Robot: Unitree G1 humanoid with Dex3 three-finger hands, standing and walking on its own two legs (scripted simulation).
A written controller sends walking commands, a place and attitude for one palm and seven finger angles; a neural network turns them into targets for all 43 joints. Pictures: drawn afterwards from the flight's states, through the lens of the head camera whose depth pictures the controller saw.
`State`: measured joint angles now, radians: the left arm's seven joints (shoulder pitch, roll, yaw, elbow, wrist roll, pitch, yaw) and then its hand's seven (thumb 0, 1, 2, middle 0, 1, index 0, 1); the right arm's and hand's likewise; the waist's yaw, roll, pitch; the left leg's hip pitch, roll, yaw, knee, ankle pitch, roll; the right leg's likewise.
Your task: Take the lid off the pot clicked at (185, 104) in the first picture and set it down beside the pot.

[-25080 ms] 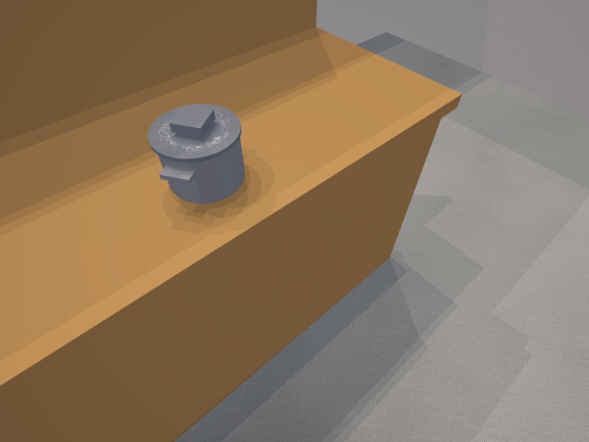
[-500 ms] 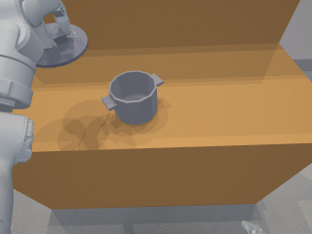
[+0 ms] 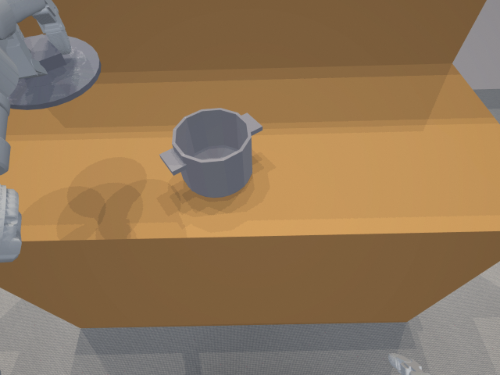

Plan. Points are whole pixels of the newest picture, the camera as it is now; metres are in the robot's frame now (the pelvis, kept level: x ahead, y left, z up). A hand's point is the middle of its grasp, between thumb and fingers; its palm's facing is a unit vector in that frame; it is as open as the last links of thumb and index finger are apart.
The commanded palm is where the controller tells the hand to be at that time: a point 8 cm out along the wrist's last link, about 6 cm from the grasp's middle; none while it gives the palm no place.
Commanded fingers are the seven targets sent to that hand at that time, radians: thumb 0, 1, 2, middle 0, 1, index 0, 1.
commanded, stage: move the lid sideways beside the pot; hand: left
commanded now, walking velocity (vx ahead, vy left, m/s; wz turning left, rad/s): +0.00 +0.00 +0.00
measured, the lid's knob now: (34, 56) +0.49 +0.30 +0.26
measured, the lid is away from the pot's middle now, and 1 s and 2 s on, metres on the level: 0.23 0.24 0.25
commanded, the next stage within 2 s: lower the lid onto the table in 0.26 s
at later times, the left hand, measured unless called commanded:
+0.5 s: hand (18, 54) +0.47 +0.30 +0.27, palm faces -0.21 -0.10 -0.97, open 7.9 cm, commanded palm +0.45 +0.29 +0.34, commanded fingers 0.00 0.43 1.23 -0.78 -0.84 -0.83 -0.88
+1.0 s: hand (37, 81) +0.46 +0.29 +0.24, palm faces -0.26 -0.09 -0.96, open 7.9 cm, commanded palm +0.46 +0.29 +0.31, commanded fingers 0.00 0.43 1.23 -0.78 -0.84 -0.83 -0.88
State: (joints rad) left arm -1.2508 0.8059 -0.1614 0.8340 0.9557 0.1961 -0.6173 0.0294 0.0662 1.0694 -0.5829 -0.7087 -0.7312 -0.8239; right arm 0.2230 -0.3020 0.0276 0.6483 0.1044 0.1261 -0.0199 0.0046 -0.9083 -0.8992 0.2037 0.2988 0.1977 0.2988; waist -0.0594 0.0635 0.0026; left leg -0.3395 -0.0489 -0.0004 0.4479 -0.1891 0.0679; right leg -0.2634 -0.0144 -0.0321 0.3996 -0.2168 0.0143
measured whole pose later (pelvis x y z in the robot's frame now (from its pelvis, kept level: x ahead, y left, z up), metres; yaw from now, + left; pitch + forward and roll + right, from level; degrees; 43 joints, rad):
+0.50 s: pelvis +0.01 +0.00 +0.00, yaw +0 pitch +5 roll -1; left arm -1.27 0.85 -0.12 0.91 0.97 0.18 -0.62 0.03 0.07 1.07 -0.58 -0.71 -0.73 -0.83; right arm 0.25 -0.31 0.02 0.66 0.11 0.12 -0.02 0.00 -0.91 -0.90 0.20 0.30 0.20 0.30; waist -0.08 0.06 0.01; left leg -0.35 -0.05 0.00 0.45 -0.20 0.07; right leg -0.26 -0.01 -0.03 0.38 -0.21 0.02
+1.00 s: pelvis +0.01 +0.00 +0.00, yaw +0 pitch +5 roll -2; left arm -1.17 0.81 -0.13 0.87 0.95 0.17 -0.59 0.03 0.07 1.07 -0.58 -0.71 -0.73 -0.83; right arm 0.26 -0.30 0.02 0.66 0.11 0.10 -0.02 0.00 -0.91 -0.90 0.20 0.30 0.20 0.30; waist -0.08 0.06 0.01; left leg -0.35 -0.05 0.00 0.47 -0.21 0.07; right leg -0.26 -0.01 -0.03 0.39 -0.22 0.02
